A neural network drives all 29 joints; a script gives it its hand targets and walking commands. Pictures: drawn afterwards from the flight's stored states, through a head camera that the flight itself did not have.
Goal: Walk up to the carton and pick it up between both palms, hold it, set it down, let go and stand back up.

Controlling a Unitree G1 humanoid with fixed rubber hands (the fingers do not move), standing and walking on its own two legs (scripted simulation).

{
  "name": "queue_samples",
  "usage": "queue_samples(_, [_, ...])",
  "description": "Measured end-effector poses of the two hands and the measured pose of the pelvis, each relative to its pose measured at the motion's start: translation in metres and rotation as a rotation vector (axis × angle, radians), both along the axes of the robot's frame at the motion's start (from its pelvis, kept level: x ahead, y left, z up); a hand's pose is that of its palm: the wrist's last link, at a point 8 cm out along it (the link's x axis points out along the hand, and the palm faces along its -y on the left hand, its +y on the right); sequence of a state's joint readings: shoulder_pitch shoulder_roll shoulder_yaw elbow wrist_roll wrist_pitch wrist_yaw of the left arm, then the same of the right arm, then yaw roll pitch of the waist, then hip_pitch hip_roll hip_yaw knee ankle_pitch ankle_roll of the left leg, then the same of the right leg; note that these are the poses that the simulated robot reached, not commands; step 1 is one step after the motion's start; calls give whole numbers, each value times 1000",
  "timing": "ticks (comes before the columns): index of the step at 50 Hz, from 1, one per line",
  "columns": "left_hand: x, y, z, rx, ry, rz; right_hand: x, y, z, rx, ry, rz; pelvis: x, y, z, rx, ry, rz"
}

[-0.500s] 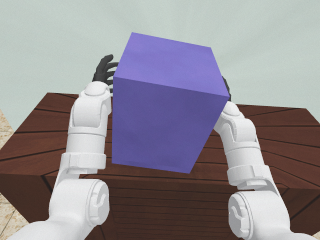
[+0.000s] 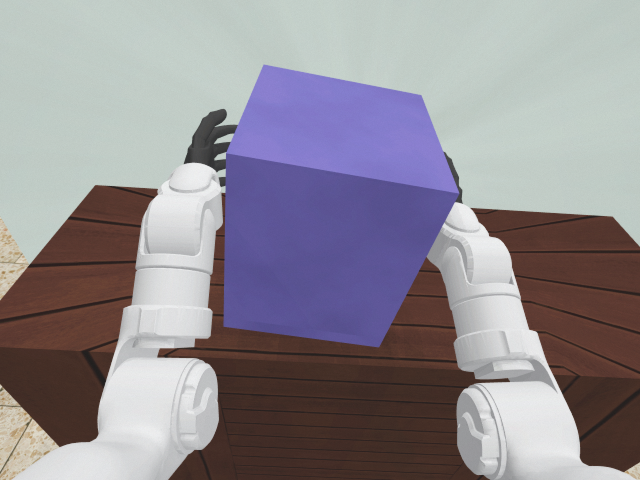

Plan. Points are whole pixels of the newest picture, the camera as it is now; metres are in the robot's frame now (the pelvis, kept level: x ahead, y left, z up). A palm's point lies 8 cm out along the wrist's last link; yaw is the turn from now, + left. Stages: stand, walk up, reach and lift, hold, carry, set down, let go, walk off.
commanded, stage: hold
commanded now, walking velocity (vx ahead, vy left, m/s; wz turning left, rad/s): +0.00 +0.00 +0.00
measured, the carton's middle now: (323, 210) +0.38 +0.00 +0.18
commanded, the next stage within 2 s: none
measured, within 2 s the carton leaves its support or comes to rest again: neither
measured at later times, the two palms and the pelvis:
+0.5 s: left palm (202, 174) +0.37 +0.15 +0.23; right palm (443, 210) +0.37 -0.14 +0.20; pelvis +0.00 +0.00 +0.00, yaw +0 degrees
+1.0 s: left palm (202, 174) +0.37 +0.15 +0.23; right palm (443, 210) +0.37 -0.14 +0.20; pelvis +0.00 +0.00 +0.00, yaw +0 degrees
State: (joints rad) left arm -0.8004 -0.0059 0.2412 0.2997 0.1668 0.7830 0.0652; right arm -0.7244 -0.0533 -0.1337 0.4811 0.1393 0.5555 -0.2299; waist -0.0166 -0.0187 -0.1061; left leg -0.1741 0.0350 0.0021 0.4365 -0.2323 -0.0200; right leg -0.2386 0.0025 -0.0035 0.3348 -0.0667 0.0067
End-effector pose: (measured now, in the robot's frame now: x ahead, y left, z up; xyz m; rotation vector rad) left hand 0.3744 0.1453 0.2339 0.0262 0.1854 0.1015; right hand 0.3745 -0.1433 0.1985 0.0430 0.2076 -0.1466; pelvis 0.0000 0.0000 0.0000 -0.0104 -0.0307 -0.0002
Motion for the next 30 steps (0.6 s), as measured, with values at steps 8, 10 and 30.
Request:
queue_samples(8, [0,0,0,0,1,1,0,0,0,0,0,0,0,0,0,0,-1,0])
queue_samples(10, [-1,0,0,0,1,1,0,0,0,0,0,0,0,0,0,0,-1,0])
queue_samples(30, [0,0,0,0,1,1,0,0,0,0,0,1,0,0,0,0,-1,0])
